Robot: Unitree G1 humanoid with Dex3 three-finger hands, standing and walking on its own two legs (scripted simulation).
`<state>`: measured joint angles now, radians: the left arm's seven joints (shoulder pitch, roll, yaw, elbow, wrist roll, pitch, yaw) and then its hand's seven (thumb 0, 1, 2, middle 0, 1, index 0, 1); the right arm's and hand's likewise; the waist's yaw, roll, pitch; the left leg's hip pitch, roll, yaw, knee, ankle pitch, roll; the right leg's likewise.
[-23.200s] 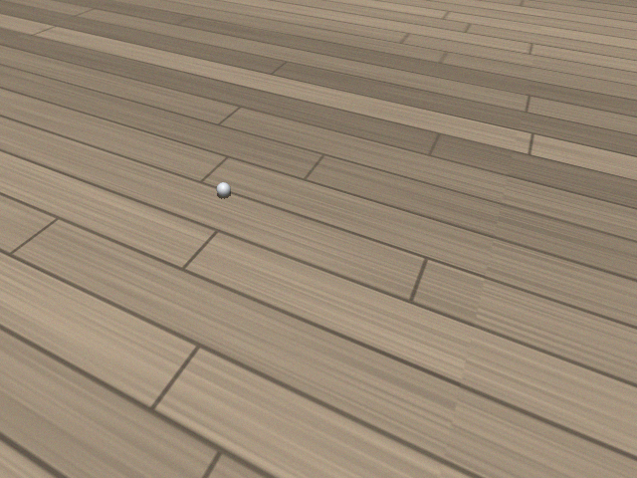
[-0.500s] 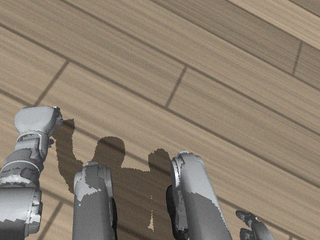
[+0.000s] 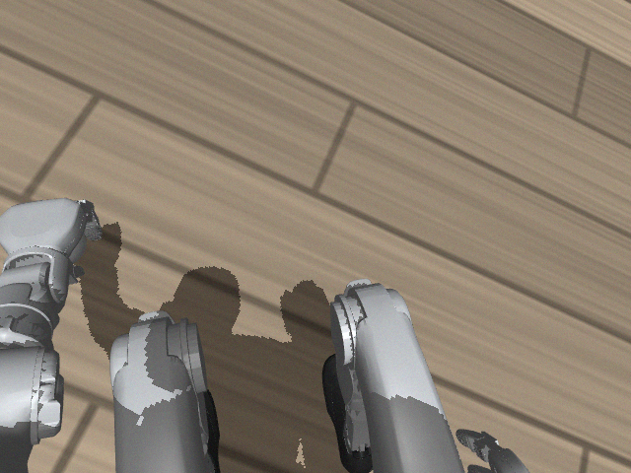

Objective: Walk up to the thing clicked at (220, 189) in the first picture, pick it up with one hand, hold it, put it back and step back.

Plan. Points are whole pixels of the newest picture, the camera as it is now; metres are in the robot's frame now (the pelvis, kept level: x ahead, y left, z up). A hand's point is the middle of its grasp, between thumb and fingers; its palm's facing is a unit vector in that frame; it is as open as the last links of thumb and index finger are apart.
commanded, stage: crouch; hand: left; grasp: from above
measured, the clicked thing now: (57, 242) +0.44 +0.29 -0.18
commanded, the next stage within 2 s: lower in 0.14 s
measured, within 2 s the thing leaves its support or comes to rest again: neither
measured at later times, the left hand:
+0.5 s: hand (77, 261) +0.43 +0.28 -0.22, palm faces -0.50 -0.07 -0.87, open 7.4 cm
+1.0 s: hand (94, 257) +0.44 +0.27 -0.27, palm faces -0.48 -0.11 -0.87, open 7.4 cm
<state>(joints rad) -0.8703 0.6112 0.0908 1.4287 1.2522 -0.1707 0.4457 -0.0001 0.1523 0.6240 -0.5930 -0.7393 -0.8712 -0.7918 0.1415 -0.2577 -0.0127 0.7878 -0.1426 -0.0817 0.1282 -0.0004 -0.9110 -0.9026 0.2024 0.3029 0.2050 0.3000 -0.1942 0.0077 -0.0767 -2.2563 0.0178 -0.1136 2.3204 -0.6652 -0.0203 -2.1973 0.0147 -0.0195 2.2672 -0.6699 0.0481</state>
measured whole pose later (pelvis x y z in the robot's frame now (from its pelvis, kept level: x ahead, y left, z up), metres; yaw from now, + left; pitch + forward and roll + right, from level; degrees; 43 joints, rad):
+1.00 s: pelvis +0.01 +0.00 -0.06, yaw -4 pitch +31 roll -9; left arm -0.92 0.76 0.18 1.63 1.30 -0.23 0.58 -0.01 0.17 0.61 -0.60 -0.71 -0.87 -0.76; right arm 0.09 -0.28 0.10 0.80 -0.23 -0.14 0.21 0.00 -0.90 -0.89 0.20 0.30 0.21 0.30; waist -0.27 -0.05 0.04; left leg -2.37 0.01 -0.20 2.54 -0.72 -0.03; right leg -2.29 0.04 -0.07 2.43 -0.70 0.07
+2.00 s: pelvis +0.01 +0.01 -0.06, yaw -8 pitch +26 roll -13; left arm -0.93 0.88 0.15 1.76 1.30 -0.25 0.70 -0.02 0.18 0.54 -0.61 -0.69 -0.89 -0.71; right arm 0.05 -0.33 0.20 0.78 -0.30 -0.25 0.30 0.00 -0.91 -0.90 0.20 0.30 0.20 0.30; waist -0.32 -0.11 0.12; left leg -2.35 0.01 -0.26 2.60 -0.73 -0.02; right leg -2.25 0.07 -0.12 2.44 -0.68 0.08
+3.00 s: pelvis +0.00 +0.01 -0.06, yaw -9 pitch +26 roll -14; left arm -0.95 0.89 0.14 1.75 1.30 -0.22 0.73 0.00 -0.46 0.95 -0.08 -1.04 -0.10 -1.02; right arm 0.05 -0.34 0.23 0.75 -0.30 -0.28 0.32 0.00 -0.89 -0.90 0.20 0.30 0.20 0.30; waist -0.33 -0.12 0.13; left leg -2.35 0.02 -0.27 2.59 -0.72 -0.01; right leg -2.24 0.07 -0.13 2.41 -0.66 0.08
